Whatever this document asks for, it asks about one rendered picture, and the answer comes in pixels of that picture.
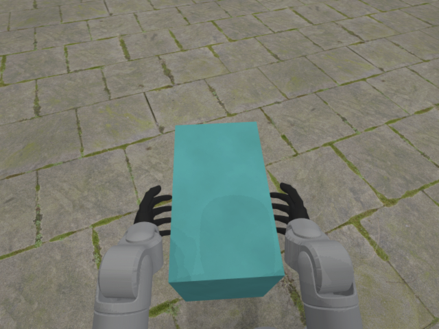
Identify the robot right forearm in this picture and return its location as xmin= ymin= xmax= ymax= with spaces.
xmin=284 ymin=218 xmax=363 ymax=329

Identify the robot left hand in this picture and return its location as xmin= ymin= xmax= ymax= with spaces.
xmin=133 ymin=185 xmax=172 ymax=236

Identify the carton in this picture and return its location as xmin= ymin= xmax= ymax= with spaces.
xmin=168 ymin=121 xmax=285 ymax=302

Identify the robot right hand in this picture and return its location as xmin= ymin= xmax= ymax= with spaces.
xmin=270 ymin=182 xmax=309 ymax=235

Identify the robot left forearm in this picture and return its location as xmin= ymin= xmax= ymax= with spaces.
xmin=92 ymin=222 xmax=163 ymax=329

